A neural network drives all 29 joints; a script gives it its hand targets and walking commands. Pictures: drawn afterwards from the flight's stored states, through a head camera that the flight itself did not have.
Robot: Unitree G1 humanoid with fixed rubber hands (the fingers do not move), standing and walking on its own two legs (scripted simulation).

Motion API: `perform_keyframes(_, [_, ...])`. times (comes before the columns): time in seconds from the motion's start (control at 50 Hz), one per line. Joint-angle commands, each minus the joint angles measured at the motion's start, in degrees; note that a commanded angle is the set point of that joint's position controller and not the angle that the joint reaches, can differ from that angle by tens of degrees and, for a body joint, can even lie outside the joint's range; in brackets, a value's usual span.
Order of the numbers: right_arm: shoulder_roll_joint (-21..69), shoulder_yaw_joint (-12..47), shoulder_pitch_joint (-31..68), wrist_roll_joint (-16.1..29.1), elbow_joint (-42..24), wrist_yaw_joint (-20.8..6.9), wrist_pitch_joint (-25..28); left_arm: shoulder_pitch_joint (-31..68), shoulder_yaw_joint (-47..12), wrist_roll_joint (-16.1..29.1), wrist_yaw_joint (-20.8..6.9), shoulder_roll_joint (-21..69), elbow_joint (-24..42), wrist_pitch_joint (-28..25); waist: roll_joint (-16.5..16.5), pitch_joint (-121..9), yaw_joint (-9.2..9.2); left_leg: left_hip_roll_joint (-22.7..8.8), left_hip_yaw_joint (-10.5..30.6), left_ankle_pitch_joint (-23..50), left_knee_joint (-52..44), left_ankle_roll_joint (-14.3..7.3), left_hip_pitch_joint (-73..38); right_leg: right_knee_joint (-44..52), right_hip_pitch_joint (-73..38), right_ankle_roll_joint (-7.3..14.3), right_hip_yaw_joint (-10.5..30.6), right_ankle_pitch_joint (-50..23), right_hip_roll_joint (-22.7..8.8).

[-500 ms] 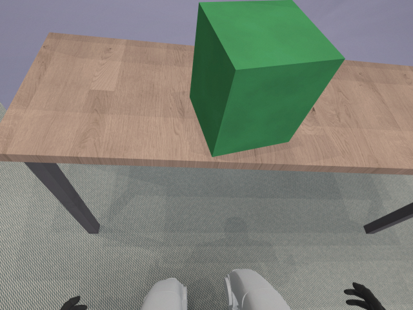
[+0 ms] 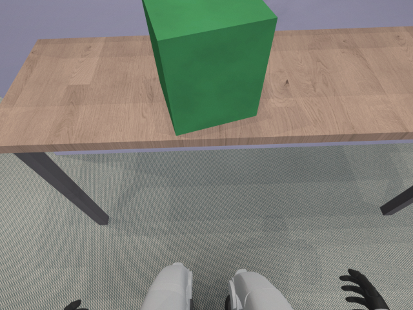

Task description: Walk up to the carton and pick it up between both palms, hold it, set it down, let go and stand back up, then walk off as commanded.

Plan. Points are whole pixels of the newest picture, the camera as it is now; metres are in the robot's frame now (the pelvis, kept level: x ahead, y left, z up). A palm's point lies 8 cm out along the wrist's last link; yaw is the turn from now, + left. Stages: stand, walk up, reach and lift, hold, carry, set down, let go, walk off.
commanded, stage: walk off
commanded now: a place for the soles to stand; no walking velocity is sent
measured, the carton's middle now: (204, 58) +0.60 +0.05 +0.10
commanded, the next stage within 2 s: none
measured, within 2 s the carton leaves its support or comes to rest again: neither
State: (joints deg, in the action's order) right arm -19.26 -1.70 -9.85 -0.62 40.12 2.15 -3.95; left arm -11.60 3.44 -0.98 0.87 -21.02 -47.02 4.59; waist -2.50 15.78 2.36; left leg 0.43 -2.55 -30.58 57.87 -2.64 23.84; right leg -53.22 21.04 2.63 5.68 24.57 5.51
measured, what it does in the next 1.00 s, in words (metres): walks backwards: left foot, then right foot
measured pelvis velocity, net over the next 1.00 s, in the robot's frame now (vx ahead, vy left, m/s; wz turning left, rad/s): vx -0.24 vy -0.04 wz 0.01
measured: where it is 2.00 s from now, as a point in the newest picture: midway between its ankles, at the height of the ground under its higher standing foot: outside the picture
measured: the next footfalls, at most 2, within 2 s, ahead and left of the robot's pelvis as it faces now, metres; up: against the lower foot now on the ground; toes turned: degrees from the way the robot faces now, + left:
left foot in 0.46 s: -0.05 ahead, +0.11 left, +0.00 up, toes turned -4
right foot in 0.92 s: -0.22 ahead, -0.11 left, +0.00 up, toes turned +10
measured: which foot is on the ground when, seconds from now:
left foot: up 0.00-0.44, down 0.46-0.94, up 0.96-1.00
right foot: down 0.00-0.46, up 0.48-0.90, down 0.92-1.00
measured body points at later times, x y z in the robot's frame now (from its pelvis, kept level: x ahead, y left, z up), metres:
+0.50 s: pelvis -0.11 +0.03 +0.00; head -0.03 +0.04 +0.44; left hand -0.01 +0.33 -0.12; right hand +0.02 -0.26 -0.11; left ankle -0.09 +0.12 -0.69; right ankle +0.04 -0.08 -0.68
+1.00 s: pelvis -0.24 -0.04 +0.00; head -0.22 -0.05 +0.45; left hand -0.16 +0.27 -0.10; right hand -0.12 -0.32 -0.12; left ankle -0.13 +0.11 -0.66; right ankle -0.22 -0.11 -0.69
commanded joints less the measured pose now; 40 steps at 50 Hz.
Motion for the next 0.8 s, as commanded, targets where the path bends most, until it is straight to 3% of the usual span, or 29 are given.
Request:
perform_keyframes(0.0, [-16.5, -5.8, -0.1, 1.7, 0.6, 0.9, 0.7, 5.6, 3.8, -0.2, 2.1, -17.1, 6.3, -2.7, -3.2, -7.9, -3.18, 8.7, 18.0, -0.8, 17.4, 2.3, 10.1, 36.5, 3.3, 2.0, 31.7, -6.0, -18.5])
perform_keyframes(0.02, [-16.2, -5.8, -2.6, 1.6, 0.6, 0.8, 0.9, 5.4, 4.6, -0.1, 2.0, -15.5, 6.7, -2.8, -4.1, -8.8, -3.39, 7.9, 18.0, 1.4, 15.9, 2.5, 11.1, 33.8, -1.5, -0.7, 27.2, -11.2, -16.1])
perform_keyframes(0.04, [-17.0, -5.7, -4.9, 1.2, 0.7, 0.9, 0.9, 4.5, 4.5, -0.6, 1.6, -15.7, 6.9, -2.8, -5.8, -11.8, -2.91, 8.4, 16.6, 1.6, 16.0, 3.3, 12.3, 31.9, -7.5, -1.9, 24.7, -16.3, -15.9])
perform_keyframes(0.08, [-15.7, -5.4, -7.4, 0.9, 0.7, 1.0, 1.0, 3.6, 4.9, -0.2, 1.4, -14.1, 7.4, -3.1, -2.7, -16.8, -2.65, 7.8, 15.8, 1.1, 17.2, 4.0, 9.5, 28.2, -11.6, 2.2, 24.1, -21.8, -16.7])
perform_keyframes(0.1, [-15.0, -5.0, -6.6, 0.7, 0.7, 1.0, 1.2, 2.3, 4.7, -0.2, 1.3, -13.6, 7.4, -3.2, -1.1, -18.2, -2.16, 8.1, 15.5, 0.9, 17.2, 4.0, 9.2, 27.6, -13.5, 2.9, 24.5, -23.8, -16.9])
perform_keyframes(0.14, [-14.9, -5.3, -6.3, 0.6, -0.3, 1.1, 1.3, 0.8, 5.1, -0.2, 1.6, -13.9, 7.3, -3.3, -2.8, -19.5, -1.32, 7.9, 15.3, -0.3, 17.1, 4.1, 10.3, 26.3, -17.5, 4.0, 24.4, -29.4, -18.0])
perform_keyframes(0.16, [-14.0, -4.8, -4.4, 0.5, -0.6, 1.1, 1.5, -0.5, 4.9, 0.1, 1.8, -12.1, 7.6, -3.3, -1.2, -19.3, -0.30, 7.5, 14.6, -1.1, 16.0, 3.5, 9.3, 25.0, -17.0, 6.0, 23.0, -33.2, -17.5])
perform_keyframes(0.18, [-14.4, -5.1, -5.4, 0.7, -0.5, 1.3, 1.4, -0.8, 5.1, -0.1, 1.5, -13.4, 8.1, -3.4, -3.6, -21.0, -0.40, 8.0, 14.6, -1.8, 16.8, 4.0, 8.3, 25.5, -16.2, 6.9, 24.5, -32.8, -18.4])
perform_keyframes(0.2, [-15.1, -5.3, -6.3, 0.4, 0.5, 1.0, 1.5, -0.8, 4.9, 0.0, 1.6, -13.1, 8.6, -3.3, -2.0, -23.1, -0.32, 7.6, 14.5, -1.8, 15.8, 3.9, 6.6, 26.9, -17.2, 5.3, 24.8, -29.5, -18.3])
perform_keyframes(0.24, [-14.4, -5.1, -5.8, 0.3, -0.2, 1.1, 1.6, -0.7, 4.6, -0.4, 1.5, -13.1, 9.0, -2.9, -3.3, -22.7, 0.13, 6.7, 12.8, -2.8, 11.7, 3.9, 6.7, 25.3, -16.8, 9.0, 23.6, -31.0, -19.0])
perform_keyframes(0.26, [-14.3, -5.2, -6.7, 0.2, 0.0, 1.0, 1.6, -1.2, 5.1, -0.4, 1.4, -13.3, 8.5, -3.0, -3.4, -22.2, -0.07, 6.0, 13.1, -2.2, 9.4, 3.8, 6.9, 27.2, -16.4, 8.4, 25.6, -26.5, -19.4])
perform_keyframes(0.32, [-14.1, -4.9, -7.7, 0.5, 0.4, 1.1, 2.3, 0.3, 4.5, -0.4, 1.0, -13.1, 9.4, -2.5, -6.1, -23.9, -0.12, 5.2, 10.8, -3.0, 4.8, 2.8, 2.3, 25.8, -14.6, 11.3, 23.0, -29.2, -19.1])
perform_keyframes(0.36, [-13.8, -5.0, -8.8, 0.4, -0.2, 0.6, 2.5, 1.3, 4.5, -0.7, 1.2, -13.5, 10.2, -2.2, -9.0, -24.7, 0.27, 2.0, 10.9, -2.8, -1.7, 2.1, -0.1, 24.8, -13.4, 12.6, 23.4, -29.2, -20.2])
perform_keyframes(0.38, [-13.8, -5.1, -11.1, 0.4, 0.0, 0.7, 2.8, 2.6, 4.3, -0.6, 0.9, -13.6, 10.7, -2.0, -8.6, -26.7, -0.92, 1.3, 11.1, -2.8, -7.2, 1.3, -4.5, 23.0, -9.9, 11.9, 21.3, -28.6, -20.2])
perform_keyframes(0.4, [-13.5, -5.4, -14.3, 0.2, 0.8, 0.9, 3.1, 4.2, 4.5, -0.3, 0.9, -13.9, 11.7, -1.6, -7.7, -27.5, -2.84, 0.6, 10.8, 2.3, -18.1, 0.5, -11.2, 19.7, -7.3, 9.2, 18.6, -28.1, -17.7])
perform_keyframes(0.42, [-13.9, -5.7, -18.1, -0.3, 2.0, 0.8, 3.7, 7.4, 4.6, 0.1, 0.6, -13.3, 12.2, -1.3, -5.1, -26.0, -6.29, 0.4, 11.4, 9.2, -28.3, 0.3, -19.0, 15.4, 2.5, 5.5, 15.4, -19.5, -13.3])
perform_keyframes(0.44, [-14.9, -5.9, -17.5, -1.1, 1.4, 0.8, 3.9, 5.1, 4.3, 0.6, 0.6, -10.3, 10.9, -1.1, 3.2, -21.6, -6.64, -5.4, 21.3, 5.7, -36.2, -0.2, -19.6, 7.1, 11.0, 1.8, 11.4, -3.5, -5.4])
perform_keyframes(0.46, [-18.8, -6.3, -9.7, -1.9, 0.5, 0.5, 3.8, 1.0, 4.7, 0.6, 0.7, -8.5, 9.1, -0.5, 12.7, -19.1, -3.94, -19.5, 43.0, 9.8, -40.4, -4.2, -13.0, -9.2, 16.8, -2.5, 7.3, 9.6, 5.6])
perform_keyframes(0.48, [-21.8, -6.8, -5.0, -1.4, -0.5, 0.6, 3.9, 2.8, 5.9, -0.3, 1.3, -14.1, 10.3, -0.4, 7.2, -14.0, -4.08, -23.3, 48.5, 5.1, -44.8, -6.3, -0.2, -18.3, 13.2, -3.0, 12.2, 10.1, 6.3])
perform_keyframes(0.5, [-20.1, -6.5, -0.3, -0.8, -1.6, 1.0, 4.0, 1.9, 6.1, 0.2, 1.5, -15.6, 8.9, -0.7, 5.2, -10.9, -2.39, -20.6, 45.9, 0.9, -44.9, -5.3, 3.2, -22.0, 10.8, -2.6, 13.4, 7.0, 5.2])
perform_keyframes(0.52, [-16.9, -6.0, 3.0, -1.0, -2.1, 1.1, 4.1, -0.7, 5.7, 1.1, 1.4, -14.6, 7.9, -1.1, 4.8, -10.9, -0.66, -17.0, 39.2, 6.9, -40.4, -4.6, 0.1, -23.6, 12.2, -2.2, 12.6, 3.9, 4.2])
perform_keyframes(0.54, [-15.2, -5.7, 2.1, -0.6, -2.4, 1.2, 4.3, -1.7, 5.5, 1.3, 1.0, -14.9, 7.6, -1.5, 5.1, -13.7, -1.21, -15.8, 36.0, 12.8, -36.3, -3.7, -7.1, -23.7, 14.7, -2.5, 11.5, 2.3, 3.2])
perform_keyframes(0.56, [-15.7, -5.8, -0.6, -0.3, -2.6, 1.4, 4.2, -2.0, 5.6, 1.0, 0.8, -15.3, 6.3, -1.7, 6.1, -15.6, -2.19, -15.7, 35.2, 18.9, -33.5, -3.3, -11.9, -24.0, 15.9, -2.7, 10.9, 2.7, 2.7])
perform_keyframes(0.58, [-14.6, -5.8, -2.0, -0.4, -2.9, 1.6, 4.5, 0.0, 5.3, 0.9, 0.7, -14.3, 6.3, -1.5, 4.6, -12.8, -2.58, -16.1, 35.8, 25.4, -32.9, -3.0, -11.8, -23.8, 17.3, -2.9, 11.4, 4.1, 2.7])
perform_keyframes(0.62, [-15.1, -6.4, -4.4, 0.1, -2.0, 1.7, 4.5, 0.5, 5.5, 0.9, 0.7, -14.7, 6.8, -1.6, 4.1, -13.8, -3.49, -16.1, 35.0, 29.4, -31.8, -3.3, -15.0, -23.4, 17.0, -2.7, 11.4, 4.4, 1.8])
perform_keyframes(0.64, [-15.3, -6.3, -4.5, 0.0, -1.7, 1.6, 4.8, 0.6, 5.0, 1.0, 0.8, -14.0, 6.5, -1.5, 6.9, -14.1, -3.71, -15.4, 34.3, 31.5, -31.7, -4.2, -14.1, -22.1, 15.6, -2.7, 10.1, 5.0, 2.0])
perform_keyframes(0.72, [-15.9, -6.9, -4.6, 0.2, -2.6, 1.6, 4.7, 0.6, 5.4, 0.6, 0.8, -14.1, 6.9, -1.2, 6.5, -12.9, -4.49, -17.6, 35.6, 27.5, -32.7, -9.3, -11.1, -23.3, 12.2, -2.8, 9.0, 6.4, 0.8])
perform_keyframes(0.76, [-15.9, -6.5, -4.1, 0.3, -2.7, 1.6, 4.5, -1.1, 5.1, 0.6, 0.7, -14.2, 6.7, -1.4, 9.2, -14.6, -4.17, -17.1, 35.0, 27.7, -31.5, -11.3, -12.3, -21.8, 11.1, -2.0, 8.6, 7.3, 0.1])
perform_keyframes(0.78, [-16.2, -6.6, -4.8, 0.5, -2.4, 1.6, 4.5, -1.9, 5.2, 0.7, 0.6, -13.9, 6.1, -1.4, 7.5, -14.1, -3.85, -18.1, 35.1, 24.9, -32.4, -11.2, -10.0, -19.6, 9.5, -2.0, 7.6, 7.8, -0.1])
